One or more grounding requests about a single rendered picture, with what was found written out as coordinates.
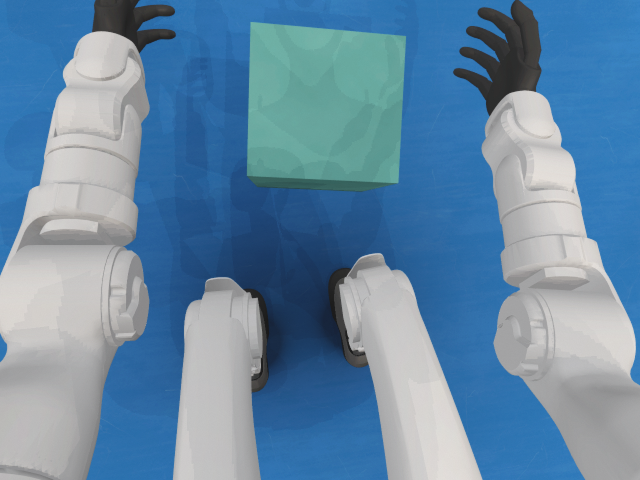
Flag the left robot upper arm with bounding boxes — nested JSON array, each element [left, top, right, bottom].
[[0, 245, 149, 480]]

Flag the left robot forearm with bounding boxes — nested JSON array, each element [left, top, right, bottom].
[[0, 31, 150, 344]]

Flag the robot shin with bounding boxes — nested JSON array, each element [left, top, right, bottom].
[[347, 253, 418, 352], [184, 277, 261, 374]]

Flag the left robot shin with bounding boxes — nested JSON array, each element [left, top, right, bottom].
[[184, 277, 261, 374]]

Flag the right robot forearm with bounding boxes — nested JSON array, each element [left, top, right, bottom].
[[482, 91, 636, 368]]

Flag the robot right hand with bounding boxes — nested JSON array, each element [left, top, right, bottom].
[[453, 0, 542, 116]]

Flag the right robot shin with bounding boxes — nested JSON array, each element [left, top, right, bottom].
[[347, 253, 418, 352]]

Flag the right robot upper arm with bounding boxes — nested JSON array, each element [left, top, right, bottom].
[[494, 288, 640, 480]]

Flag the robot left hand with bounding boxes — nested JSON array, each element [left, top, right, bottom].
[[92, 0, 176, 53]]

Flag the carton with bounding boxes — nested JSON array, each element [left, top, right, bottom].
[[247, 22, 406, 192]]

